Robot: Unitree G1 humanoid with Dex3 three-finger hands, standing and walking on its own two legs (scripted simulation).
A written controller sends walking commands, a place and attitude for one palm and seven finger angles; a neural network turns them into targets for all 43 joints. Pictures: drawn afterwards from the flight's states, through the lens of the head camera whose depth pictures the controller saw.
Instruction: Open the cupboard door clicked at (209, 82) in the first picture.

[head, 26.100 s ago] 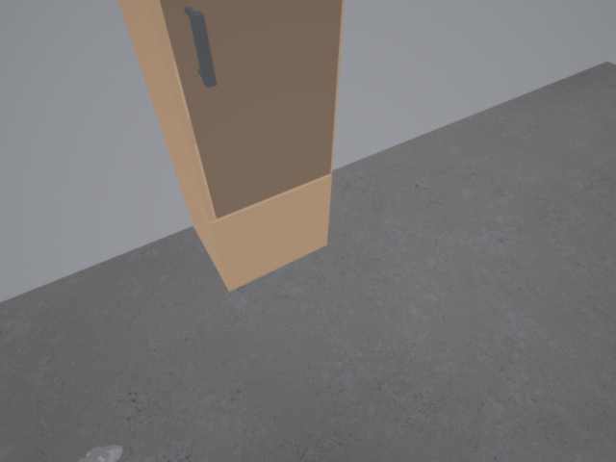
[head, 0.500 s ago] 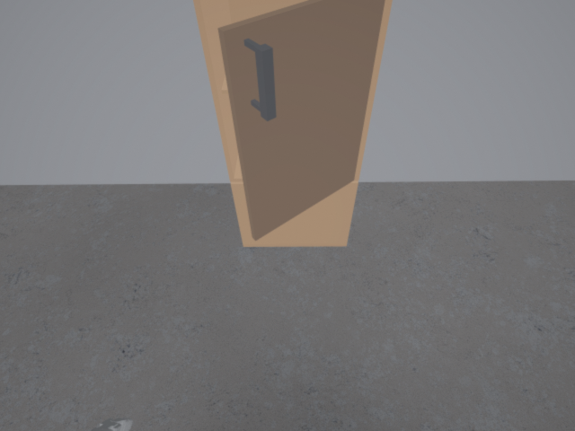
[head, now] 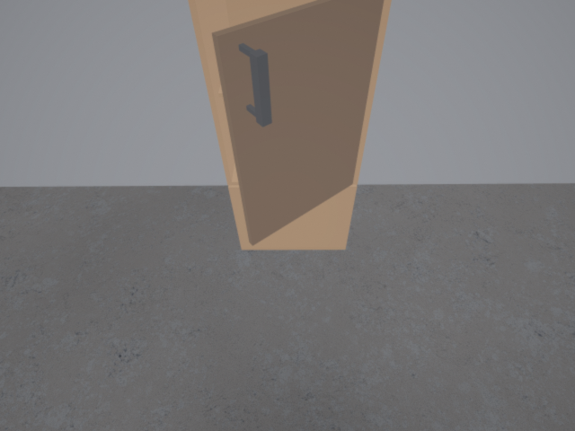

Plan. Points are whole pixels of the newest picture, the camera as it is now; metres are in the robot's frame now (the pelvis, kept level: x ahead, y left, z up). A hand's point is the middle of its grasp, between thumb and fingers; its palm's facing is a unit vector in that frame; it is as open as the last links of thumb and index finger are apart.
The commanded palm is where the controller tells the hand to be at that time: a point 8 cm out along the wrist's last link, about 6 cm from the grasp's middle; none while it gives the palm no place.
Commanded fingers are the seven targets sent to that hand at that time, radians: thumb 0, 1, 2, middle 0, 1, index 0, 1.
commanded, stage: look to check the result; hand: left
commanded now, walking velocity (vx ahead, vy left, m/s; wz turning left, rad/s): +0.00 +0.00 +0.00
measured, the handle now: (254, 85) +0.65 +0.10 +0.14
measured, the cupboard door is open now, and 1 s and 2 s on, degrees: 38 38 38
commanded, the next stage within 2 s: walk to a spot facing it in 0.02 s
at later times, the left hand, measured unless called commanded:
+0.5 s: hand out of the picture +0.07 +0.21 -0.18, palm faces -0.13 -0.96 -0.26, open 7.4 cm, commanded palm none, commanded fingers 0.00 0.90 0.90 -0.20 -0.30 -0.20 -0.30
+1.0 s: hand out of the picture +0.09 +0.18 -0.19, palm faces -0.32 -0.92 -0.25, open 7.4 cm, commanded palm none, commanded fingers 0.00 0.90 0.90 -0.20 -0.30 -0.20 -0.30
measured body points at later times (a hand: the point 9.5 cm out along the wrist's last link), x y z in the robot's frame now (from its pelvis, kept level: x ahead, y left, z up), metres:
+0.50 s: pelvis -0.01 +0.00 -0.02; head +0.02 -0.01 +0.43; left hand +0.08 +0.26 -0.16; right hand +0.00 -0.25 -0.17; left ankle -0.02 +0.14 -0.75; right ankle +0.01 -0.09 -0.74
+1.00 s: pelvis -0.04 +0.01 -0.02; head +0.02 -0.01 +0.43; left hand +0.11 +0.23 -0.17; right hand -0.01 -0.27 -0.15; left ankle +0.01 +0.16 -0.76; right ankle -0.02 -0.10 -0.74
